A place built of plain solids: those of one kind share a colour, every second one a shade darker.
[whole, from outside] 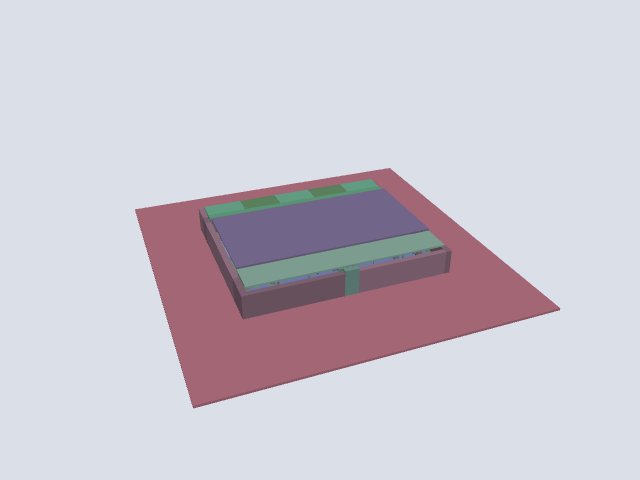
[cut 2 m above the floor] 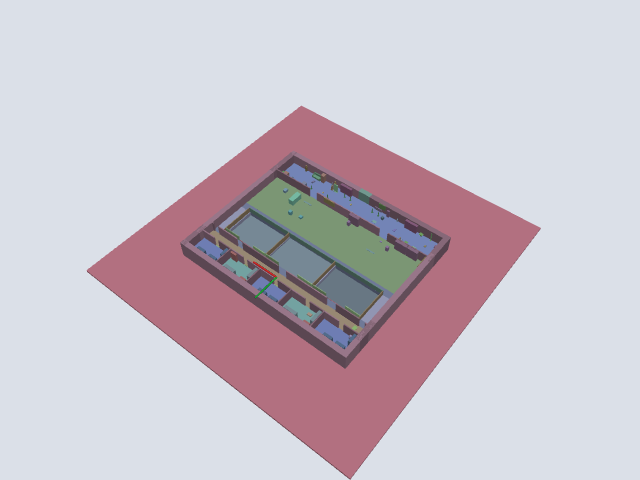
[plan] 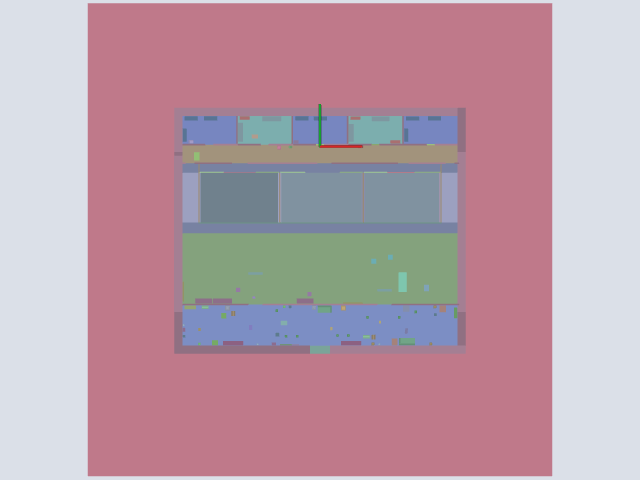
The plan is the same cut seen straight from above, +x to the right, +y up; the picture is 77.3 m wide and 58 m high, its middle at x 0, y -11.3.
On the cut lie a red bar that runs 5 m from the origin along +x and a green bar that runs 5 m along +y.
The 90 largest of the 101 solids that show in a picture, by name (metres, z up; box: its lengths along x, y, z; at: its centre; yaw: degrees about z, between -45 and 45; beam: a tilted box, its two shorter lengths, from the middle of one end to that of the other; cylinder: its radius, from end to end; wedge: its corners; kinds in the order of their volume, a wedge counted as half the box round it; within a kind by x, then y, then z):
{
 "ground_under_all_1": {"box": [56.12, 57.16, 0.4], "at": [0.0, -11.26, -0.75]},
 "wall_1": {"box": [1.0, 6.85, 4.18], "at": [-17.13, -21.61, 1.49]},
 "wall_2": {"box": [1.0, 18.86, 4.18], "at": [-17.13, -10.56, 1.49]},
 "wall_3": {"box": [1.0, 4.05, 4.18], "at": [-17.13, -0.91, 1.49]},
 "wall_4": {"box": [1.0, 5.35, 4.18], "at": [-17.13, 2.0, 1.49]},
 "wall_5": {"box": [2.97, 0.2, 4.18], "at": [-15.34, 0.22, 1.49]},
 "wall_6": {"box": [8.49, 1.0, 4.18], "at": [-13.38, 4.17, 1.49]},
 "wall_7": {"box": [4.53, 0.2, 4.18], "at": [-12.89, -2.03, 1.49]},
 "wall_8": {"box": [8.19, 0.2, 4.18], "at": [-12.73, -19.09, 1.49]},
 "wall_9": {"box": [2.97, 0.2, 4.18], "at": [-11.42, 0.22, 1.49]},
 "wall_10": {"box": [0.2, 3.75, 4.18], "at": [-10.04, 2.0, 1.49]},
 "wall_11": {"box": [16.43, 1.0, 4.18], "at": [-9.41, -24.54, 1.49]},
 "wall_12": {"box": [2.97, 0.2, 4.18], "at": [-8.65, 0.22, 1.49]},
 "wall_13": {"box": [8.49, 1.0, 4.18], "at": [-6.69, 4.17, 1.49]},
 "wall_14": {"box": [2.97, 0.2, 4.18], "at": [-4.73, 0.22, 1.49]},
 "wall_15": {"box": [8.46, 0.2, 4.18], "at": [-4.55, -2.03, 1.49]},
 "wall_16": {"box": [0.2, 3.75, 4.18], "at": [-3.35, 2.0, 1.49]},
 "wall_17": {"box": [2.97, 0.2, 4.18], "at": [-1.96, 0.22, 1.49]},
 "wall_18": {"box": [13.88, 0.2, 4.18], "at": [0.0, -19.09, 1.49]},
 "wall_19": {"box": [8.49, 1.0, 4.18], "at": [0.0, 4.17, 1.49]},
 "wall_20": {"box": [5.74, 0.2, 4.18], "at": [3.35, 0.22, 1.49]},
 "wall_21": {"box": [0.2, 3.75, 4.18], "at": [3.35, 2.0, 1.49]},
 "wall_22": {"box": [8.04, 0.2, 4.18], "at": [5.4, -2.03, 1.49]},
 "wall_23": {"box": [8.49, 1.0, 4.18], "at": [6.69, 4.17, 1.49]},
 "wall_24": {"box": [2.97, 0.2, 4.18], "at": [8.65, 0.22, 1.49]},
 "wall_25": {"box": [16.43, 1.0, 4.18], "at": [9.41, -24.54, 1.49]},
 "wall_26": {"box": [5.74, 0.2, 4.18], "at": [10.04, 0.22, 1.49]},
 "wall_27": {"box": [0.2, 3.75, 4.18], "at": [10.04, 2.0, 1.49]},
 "wall_28": {"box": [8.19, 0.2, 4.18], "at": [12.73, -19.09, 1.49]},
 "wall_29": {"box": [4.43, 0.2, 4.18], "at": [12.94, -2.03, 1.49]},
 "wall_30": {"box": [8.49, 1.0, 4.18], "at": [13.38, 4.17, 1.49]},
 "wall_31": {"box": [2.97, 0.2, 4.18], "at": [15.34, 0.22, 1.49]},
 "wall_32": {"box": [1.0, 6.85, 4.18], "at": [17.13, -21.61, 1.49]},
 "wall_33": {"box": [1.0, 18.86, 4.18], "at": [17.13, -10.56, 1.49]},
 "wall_34": {"box": [1.0, 4.05, 4.18], "at": [17.13, -0.91, 1.49]},
 "wall_35": {"box": [1.0, 5.35, 4.18], "at": [17.13, 2.0, 1.49]},
 "floor_yard_1": {"box": [33.45, 8.6, 1.38], "at": [0.0, -14.79, 0.09]},
 "floor_lobby_1": {"box": [33.45, 5.05, 1.38], "at": [0.0, -21.61, 0.09]},
 "ceil_hall_1": {"box": [33.45, 17.06, 0.3], "at": [0.0, -10.56, 4.68]},
 "floor_plot_1": {"box": [9.35, 6.01, 0.6], "at": [-9.75, -6.18, -0.3]},
 "floor_plot_2": {"box": [9.7, 6.01, 1.12], "at": [0.17, -6.18, -0.04]},
 "floor_plot_3": {"box": [9.0, 6.01, 0.6], "at": [9.93, -6.18, -0.3]},
 "floor_walkway_1": {"box": [33.45, 1.3, 1.38], "at": [0.0, -9.84, 0.09]},
 "floor_walkway_2": {"box": [33.45, 1.15, 1.38], "at": [0.0, -2.6, 0.09]},
 "floor_back_corridor_1": {"box": [33.45, 2.25, 1.38], "at": [0.0, -0.91, 0.09]},
 "floor_store_1": {"box": [6.69, 3.55, 1.38], "at": [-13.38, 2.0, 0.09]},
 "floor_store_2": {"box": [6.69, 3.55, 1.38], "at": [0.0, 2.0, 0.09]},
 "floor_store_3": {"box": [6.69, 3.55, 1.38], "at": [13.38, 2.0, 0.09]},
 "floor_office_1": {"box": [6.69, 3.55, 1.38], "at": [-6.69, 2.0, 0.09]},
 "floor_office_2": {"box": [6.69, 3.55, 1.38], "at": [6.69, 2.0, 0.09]},
 "ceil_lobby_1": {"box": [33.45, 5.05, 0.3], "at": [0.0, -21.61, 4.33]},
 "floor_baulk_1": {"box": [2.3, 6.01, 1.38], "at": [-15.57, -6.18, 0.09]},
 "floor_baulk_2": {"box": [0.4, 6.01, 1.38], "at": [-4.88, -6.18, 0.09]},
 "floor_baulk_3": {"box": [0.4, 6.01, 1.38], "at": [5.22, -6.18, 0.09]},
 "floor_baulk_4": {"box": [2.3, 6.01, 1.38], "at": [15.57, -6.18, 0.09]},
 "ceil_back_corridor_1": {"box": [33.45, 2.25, 0.3], "at": [0.0, -0.91, 4.18]},
 "ceil_store_1": {"box": [6.69, 3.55, 0.3], "at": [-13.38, 2.0, 4.18]},
 "ceil_store_2": {"box": [6.69, 3.55, 0.3], "at": [0.0, 2.0, 4.18]},
 "ceil_store_3": {"box": [6.69, 3.55, 0.3], "at": [13.38, 2.0, 4.18]},
 "ceil_office_1": {"box": [6.69, 3.55, 0.3], "at": [-6.69, 2.0, 4.18]},
 "ceil_office_2": {"box": [6.69, 3.55, 0.3], "at": [6.69, 2.0, 4.18]},
 "shelves_store_1": {"box": [0.5, 1.6, 2.0], "at": [-16.34, 1.37, 1.78]},
 "shelves_store_2": {"box": [1.6, 0.5, 2.0], "at": [-15.57, 3.39, 1.78]},
 "shelves_store_3": {"box": [1.6, 0.5, 2.0], "at": [-13.22, 3.39, 1.78]},
 "shelves_store_4": {"box": [1.6, 0.5, 2.0], "at": [-2.19, 3.39, 1.78]},
 "shelves_store_5": {"box": [1.6, 0.5, 2.0], "at": [0.06, 3.39, 1.78]},
 "shelves_store_6": {"box": [0.5, 1.6, 2.0], "at": [10.41, 1.37, 1.78]},
 "shelves_store_7": {"box": [1.6, 0.5, 2.0], "at": [11.19, 3.39, 1.78]},
 "shelves_store_8": {"box": [1.6, 0.5, 2.0], "at": [13.84, 3.39, 1.78]},
 "door_leaf_1": {"box": [2.4, 0.97, 4.65], "at": [0.0, -24.55, 1.73]},
 "cabinets_office_1": {"box": [0.6, 2.3, 2.0], "at": [-9.61, 1.72, 1.78]},
 "cabinets_office_2": {"box": [2.3, 0.6, 2.0], "at": [-5.83, 3.34, 1.78]},
 "cabinets_office_3": {"box": [0.6, 2.15, 2.0], "at": [3.77, 1.65, 1.78]},
 "cabinets_office_4": {"box": [2.15, 0.6, 2.0], "at": [7.32, 3.34, 1.78]},
 "rail_far_1": {"box": [29.37, 0.12, 2.43], "at": [0.0, -9.25, 0.61]},
 "cabinets_hall_1": {"box": [2.05, 0.6, 2.0], "at": [-14.05, -18.66, 1.78]},
 "cabinets_hall_2": {"box": [2.3, 0.6, 2.0], "at": [-11.78, -18.66, 1.78]},
 "cabinets_hall_3": {"box": [2.05, 0.6, 2.0], "at": [-1.8, -18.66, 1.78]},
 "rail_baulk_1": {"box": [0.12, 7.06, 2.43], "at": [-14.62, -5.66, 0.61]},
 "rail_baulk_2": {"box": [0.12, 6.01, 2.43], "at": [-4.88, -6.19, 0.61]},
 "rail_baulk_3": {"box": [0.12, 6.01, 2.43], "at": [5.22, -6.19, 0.61]},
 "rail_baulk_4": {"box": [0.12, 7.06, 2.43], "at": [14.62, -5.66, 0.61]},
 "lockers_lobby_1": {"box": [2.45, 0.5, 1.8], "at": [-10.5, -23.76, 1.68]},
 "lockers_lobby_2": {"box": [2.45, 0.5, 1.8], "at": [3.75, -23.76, 1.68]},
 "console_hall_1": {"box": [1.0, 2.4, 1.16], "at": [9.98, -16.39, 1.35]},
 "machine_lobby_1": {"box": [0.7, 0.8, 1.65], "at": [9.03, -23.61, 1.71]},
 "machine_lobby_2": {"box": [0.8, 0.8, 1.7], "at": [14.82, -19.62, 1.73]},
 "drinks_machine_lobby_1": {"box": [0.8, 0.75, 1.85], "at": [10.43, -19.59, 1.7]},
 "rail_end_1": {"box": [3.14, 0.12, 2.43], "at": [13.0, -3.12, 0.61]},
 "step_strewn_sheet_offcut_1": {"box": [0.65, 0.98, 1.4], "at": [-14.89, -1.19, 0.1]}
}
